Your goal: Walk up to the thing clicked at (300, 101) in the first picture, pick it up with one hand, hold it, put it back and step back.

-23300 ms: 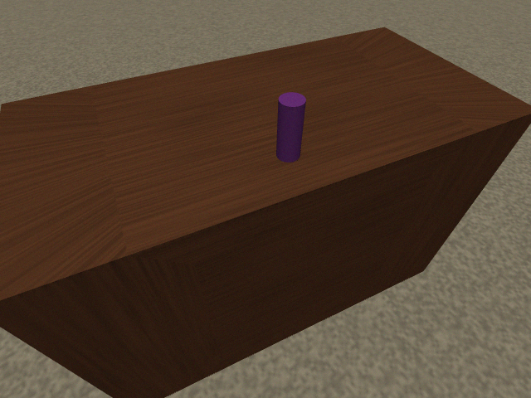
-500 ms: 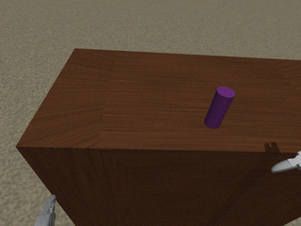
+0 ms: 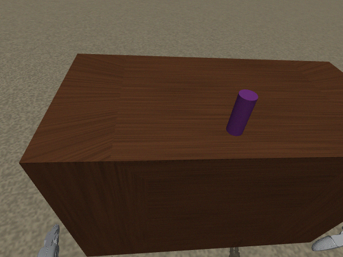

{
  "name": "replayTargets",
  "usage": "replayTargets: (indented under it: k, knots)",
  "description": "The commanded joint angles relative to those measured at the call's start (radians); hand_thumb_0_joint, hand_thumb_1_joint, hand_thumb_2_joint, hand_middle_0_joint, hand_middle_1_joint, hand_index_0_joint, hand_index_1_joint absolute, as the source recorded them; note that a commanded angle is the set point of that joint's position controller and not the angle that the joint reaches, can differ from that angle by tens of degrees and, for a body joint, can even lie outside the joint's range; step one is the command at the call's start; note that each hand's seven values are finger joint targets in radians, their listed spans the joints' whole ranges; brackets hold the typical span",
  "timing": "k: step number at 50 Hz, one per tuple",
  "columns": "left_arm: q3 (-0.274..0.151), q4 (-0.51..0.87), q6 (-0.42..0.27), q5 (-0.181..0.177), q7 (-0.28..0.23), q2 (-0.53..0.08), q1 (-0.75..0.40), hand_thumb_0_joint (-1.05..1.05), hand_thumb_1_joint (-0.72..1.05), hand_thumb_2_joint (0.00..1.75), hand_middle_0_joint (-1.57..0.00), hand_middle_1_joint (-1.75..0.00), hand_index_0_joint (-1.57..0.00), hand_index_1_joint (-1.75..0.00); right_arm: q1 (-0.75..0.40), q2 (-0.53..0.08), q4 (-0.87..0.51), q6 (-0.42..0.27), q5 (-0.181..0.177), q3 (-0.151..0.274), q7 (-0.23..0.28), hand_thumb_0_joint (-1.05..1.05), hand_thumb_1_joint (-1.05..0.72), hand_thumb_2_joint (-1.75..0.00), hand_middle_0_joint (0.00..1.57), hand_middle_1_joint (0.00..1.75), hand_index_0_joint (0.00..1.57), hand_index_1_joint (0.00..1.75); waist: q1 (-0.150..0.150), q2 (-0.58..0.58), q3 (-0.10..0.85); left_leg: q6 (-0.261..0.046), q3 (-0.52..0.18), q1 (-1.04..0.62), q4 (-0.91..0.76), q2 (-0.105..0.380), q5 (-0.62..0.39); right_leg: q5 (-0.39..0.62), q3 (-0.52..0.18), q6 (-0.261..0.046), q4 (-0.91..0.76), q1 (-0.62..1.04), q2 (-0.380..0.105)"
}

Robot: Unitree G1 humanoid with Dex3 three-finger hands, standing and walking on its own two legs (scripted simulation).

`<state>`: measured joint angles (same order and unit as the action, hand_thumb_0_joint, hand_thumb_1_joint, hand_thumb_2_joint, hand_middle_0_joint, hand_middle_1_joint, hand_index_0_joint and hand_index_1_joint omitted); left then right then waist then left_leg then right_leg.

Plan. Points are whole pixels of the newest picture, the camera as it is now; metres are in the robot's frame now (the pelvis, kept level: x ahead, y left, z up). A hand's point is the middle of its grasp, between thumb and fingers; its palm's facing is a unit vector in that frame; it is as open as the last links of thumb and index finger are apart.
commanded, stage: sink last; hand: right
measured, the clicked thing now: (240, 113) +0.49 -0.21 +0.10
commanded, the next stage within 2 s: home in 0.12 s
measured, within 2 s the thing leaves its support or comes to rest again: neither
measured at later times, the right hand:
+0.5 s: hand (301, 211) +0.19 -0.23 +0.11, palm faces +0.27 +0.91 -0.33, open 17.6 cm
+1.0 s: hand (241, 248) +0.19 -0.18 -0.09, palm faces +0.07 +0.98 -0.21, open 17.5 cm
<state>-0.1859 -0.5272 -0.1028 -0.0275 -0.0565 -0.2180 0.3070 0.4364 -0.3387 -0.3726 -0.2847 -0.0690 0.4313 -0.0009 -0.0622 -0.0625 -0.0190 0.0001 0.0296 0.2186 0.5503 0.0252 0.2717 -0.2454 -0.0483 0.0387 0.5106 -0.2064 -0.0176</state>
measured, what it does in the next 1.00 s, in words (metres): stands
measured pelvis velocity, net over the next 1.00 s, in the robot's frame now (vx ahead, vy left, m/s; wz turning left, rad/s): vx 0.02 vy -0.01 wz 0.02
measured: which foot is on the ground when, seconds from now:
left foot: down 0.00-1.00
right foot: down 0.00-1.00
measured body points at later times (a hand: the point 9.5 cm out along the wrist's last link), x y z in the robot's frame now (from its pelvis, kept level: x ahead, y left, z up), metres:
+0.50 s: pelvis +0.00 -0.01 +0.01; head +0.00 +0.01 +0.45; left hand +0.17 +0.22 -0.08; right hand +0.17 -0.28 +0.13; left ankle +0.02 +0.12 -0.73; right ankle +0.02 -0.15 -0.73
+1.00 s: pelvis +0.02 -0.01 +0.00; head +0.05 -0.01 +0.45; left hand +0.17 +0.23 -0.10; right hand +0.18 -0.23 -0.08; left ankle +0.02 +0.12 -0.73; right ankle +0.02 -0.15 -0.73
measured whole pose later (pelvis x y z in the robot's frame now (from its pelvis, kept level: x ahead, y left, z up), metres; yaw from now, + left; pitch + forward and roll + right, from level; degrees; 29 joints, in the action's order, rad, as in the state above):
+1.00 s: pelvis +0.02 -0.01 +0.00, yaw +1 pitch +0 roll +0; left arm 0.00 -0.68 -0.10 0.00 -0.06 -0.20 0.19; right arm 0.27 -0.16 0.53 -0.16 0.00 0.03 0.05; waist 0.00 0.01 -0.05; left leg 0.01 0.01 0.25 0.52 0.02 0.27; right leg -0.26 -0.02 0.03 0.50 -0.24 -0.03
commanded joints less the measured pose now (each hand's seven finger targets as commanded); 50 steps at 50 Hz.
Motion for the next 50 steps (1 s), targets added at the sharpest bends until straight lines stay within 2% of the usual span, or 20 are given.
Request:
replayTargets:
  k: [1,5,6,7,9,12,17,19,21,24,27,30,33,37,42,43,44,45,47,50]
  knots:
    - [-0.021,0.138,-0.076,0.011,0.0,-0.106,-0.105,0.0,-0.53,0.06,-0.05,-0.05,-0.05,-0.05,-0.158,-0.233,-0.23,-0.097,-0.009,0.145,0.033,0.0,0.56,-0.06,0.05,0.06,0.05,0.06,-0.003,0.031,0.036,0.01,0.002,0.005,-0.167,0.009,0.034,0.011,0.073,-0.046,-0.091,-0.008,0.042]
    - [-0.011,0.173,-0.091,0.01,0.001,-0.116,-0.145,0.0,-0.54,0.07,-0.05,-0.05,-0.05,-0.06,-0.118,-0.197,-0.165,-0.113,-0.004,0.112,0.029,0.0,0.55,-0.06,0.05,0.06,0.05,0.06,-0.008,0.094,0.025,0.012,0.014,-0.008,-0.18,-0.001,0.037,0.023,0.071,-0.045,-0.103,0.008,0.037]
    - [0.032,0.159,-0.09,0.009,0.007,-0.077,-0.121,0.0,-0.54,0.07,-0.05,-0.05,-0.05,-0.06,-0.117,-0.171,-0.18,-0.122,-0.002,0.079,0.022,0.0,0.54,-0.06,0.05,0.06,0.05,0.06,-0.013,0.072,0.022,0.011,0.012,-0.01,-0.176,-0.001,0.027,0.03,0.074,-0.043,-0.11,0.016,0.036]
    - [0.021,0.165,-0.09,0.006,0.006,-0.082,-0.122,0.0,-0.54,0.07,-0.05,-0.05,-0.05,-0.06,-0.125,-0.156,-0.188,-0.128,-0.003,0.058,0.018,0.0,0.54,-0.06,0.05,0.06,0.05,0.06,-0.006,0.069,0.017,0.008,0.022,-0.003,-0.174,-0.008,0.025,0.029,0.073,-0.043,-0.119,0.021,0.034]
    - [-0.043,0.196,-0.091,0.005,0.0,-0.154,-0.104,0.0,-0.54,0.08,-0.05,-0.06,-0.05,-0.06,-0.112,-0.207,-0.152,-0.13,-0.007,0.119,0.024,0.0,0.54,-0.06,0.05,0.06,0.05,0.06,-0.003,0.111,0.026,0.01,0.034,-0.017,-0.178,-0.014,0.028,0.018,0.071,-0.048,-0.132,0.026,0.035]
    - [-0.064,0.205,-0.089,0.003,0.006,-0.164,-0.088,0.0,-0.46,0.16,-0.13,-0.14,-0.13,-0.14,-0.101,-0.191,-0.149,-0.137,-0.012,0.11,0.018,0.0,0.55,-0.06,0.05,0.05,0.05,0.05,-0.003,0.077,-0.003,0.006,0.035,-0.016,-0.19,-0.014,0.055,-0.012,0.073,-0.046,-0.153,0.021,0.037]
    - [0.059,0.222,-0.091,-0.01,0.022,-0.042,-0.115,0.0,-0.06,0.54,-0.14,-0.2,-0.14,-0.2,-0.042,-0.108,-0.073,-0.125,-0.01,0.004,0.004,0.0,0.58,-0.04,0.05,0.05,0.05,0.05,-0.004,0.076,-0.019,0.005,0.037,-0.017,-0.2,-0.017,0.029,0.014,0.079,-0.05,-0.16,0.024,0.034]
    - [0.132,0.164,-0.085,-0.01,0.031,0.021,-0.129,0.0,0.1,0.56,-0.14,-0.2,-0.14,-0.2,-0.019,-0.063,-0.075,-0.123,-0.005,-0.065,0.0,0.0,0.6,-0.03,0.05,0.04,0.05,0.04,-0.014,0.024,-0.038,0.0,0.038,-0.02,-0.19,-0.021,0.013,0.016,0.08,-0.045,-0.166,0.002,0.033]
    - [0.142,0.147,-0.085,-0.007,0.028,0.017,-0.164,0.0,0.26,0.6,-0.15,-0.21,-0.15,-0.21,-0.005,-0.036,-0.037,-0.113,0.001,-0.116,-0.002,0.0,0.57,-0.04,0.05,0.05,0.05,0.05,-0.003,0.027,-0.018,-0.001,0.037,-0.027,-0.184,-0.021,-0.014,0.036,0.08,-0.046,-0.157,0.002,0.032]
    - [0.069,0.088,-0.082,0.006,0.017,-0.082,-0.176,0.0,0.5,0.68,-0.16,-0.23,-0.16,-0.23,0.058,-0.068,0.027,-0.09,0.012,-0.11,0.004,0.0,0.55,-0.06,0.05,0.05,0.05,0.05,0.017,0.013,0.023,0.002,0.038,-0.026,-0.17,-0.02,-0.052,0.054,0.08,-0.047,-0.143,0.009,0.033]
    - [0.024,0.08,-0.083,0.017,0.008,-0.131,-0.173,0.0,0.69,0.79,-0.18,-0.27,-0.18,-0.27,0.035,-0.059,0.037,-0.074,0.026,-0.152,0.01,0.0,0.57,-0.05,0.05,0.05,0.05,0.05,0.042,0.021,0.071,0.0,0.043,-0.028,-0.161,-0.024,-0.072,0.068,0.073,-0.045,-0.14,0.043,0.026]
    - [0.043,0.065,-0.081,0.019,0.0,-0.103,-0.169,0.0,0.87,0.89,-0.2,-0.29,-0.2,-0.29,0.034,-0.032,0.143,-0.038,0.041,-0.207,0.023,0.0,0.59,-0.03,0.05,0.05,0.05,0.05,0.055,0.053,0.09,0.002,0.047,-0.031,-0.154,-0.024,-0.15,0.146,0.067,-0.047,-0.123,0.077,0.021]
    - [0.118,0.05,-0.074,0.018,-0.004,-0.035,-0.211,0.0,0.89,0.9,-0.2,-0.3,-0.2,-0.3,-0.025,0.028,0.282,-0.011,0.05,-0.292,0.022,0.0,0.6,-0.03,0.05,0.04,0.05,0.04,0.066,0.107,0.042,0.009,0.041,0.007,-0.166,-0.019,-0.113,0.112,0.071,-0.052,-0.116,0.057,0.025]
    - [0.142,0.057,-0.075,0.018,-0.014,-0.041,-0.247,0.0,0.9,0.9,-0.2,-0.3,-0.2,-0.3,-0.092,0.053,0.445,0.014,0.061,-0.355,0.022,0.0,0.59,-0.03,0.05,0.05,0.05,0.05,0.071,0.1,0.039,0.007,0.033,0.028,-0.17,-0.015,-0.052,0.049,0.076,-0.05,-0.123,0.032,0.029]
    - [0.134,0.018,-0.064,0.018,-0.009,-0.073,-0.194,0.0,0.9,0.9,-0.2,-0.3,-0.2,-0.3,-0.179,0.008,0.623,0.046,0.067,-0.341,0.034,0.0,0.55,-0.05,0.05,0.05,0.05,0.05,0.061,0.027,0.083,0.002,0.033,-0.004,-0.136,-0.02,-0.114,0.089,0.073,-0.04,-0.12,0.012,0.025]
    - [0.133,-0.052,-0.05,0.036,-0.006,-0.132,-0.157,0.0,0.9,0.9,-0.2,-0.3,-0.2,-0.3,-0.236,-0.065,0.586,0.029,0.065,-0.216,0.071,0.0,0.56,-0.05,0.05,0.05,0.05,0.05,0.021,0.001,0.076,-0.007,0.026,0.0,-0.129,-0.028,-0.073,0.046,0.07,-0.037,-0.11,-0.007,0.03]
    - [0.147,-0.033,-0.048,0.034,-0.008,-0.109,-0.168,0.0,0.9,0.9,-0.2,-0.3,-0.2,-0.3,-0.191,0.009,0.677,0.04,0.074,-0.308,0.068,0.0,0.52,-0.07,0.05,0.06,0.05,0.06,0.054,0.018,0.056,-0.005,0.016,0.009,-0.131,-0.025,-0.081,0.051,0.081,-0.041,-0.101,-0.009,0.033]
    - [0.15,-0.031,-0.051,0.034,-0.008,-0.102,-0.166,0.0,0.9,0.9,-0.2,-0.3,-0.2,-0.3,-0.172,0.065,0.75,0.054,0.071,-0.357,0.064,0.0,0.56,-0.04,0.05,0.05,0.05,0.05,0.067,0.069,0.082,-0.001,0.017,-0.004,-0.124,-0.026,-0.118,0.083,0.083,-0.046,-0.088,-0.005,0.033]
    - [0.152,-0.027,-0.045,0.034,-0.009,-0.099,-0.168,0.0,0.9,0.9,-0.2,-0.3,-0.2,-0.3,-0.283,0.025,0.684,0.054,0.07,-0.327,0.079,0.0,0.54,-0.06,0.05,0.05,0.05,0.05,0.057,-0.01,0.16,-0.005,0.009,-0.021,-0.105,-0.022,-0.19,0.15,0.088,-0.038,-0.067,0.026,0.033]
    - [0.146,-0.039,-0.029,0.036,-0.006,-0.111,-0.156,0.0,0.9,0.9,-0.2,-0.3,-0.2,-0.3,-0.261,0.066,0.781,0.077,0.068,-0.36,0.084,0.0,0.54,-0.06,0.05,0.05,0.05,0.05,0.062,0.04,0.151,-0.002,0.016,-0.025,-0.089,-0.027,-0.242,0.2,0.082,-0.043,-0.056,0.008,0.028]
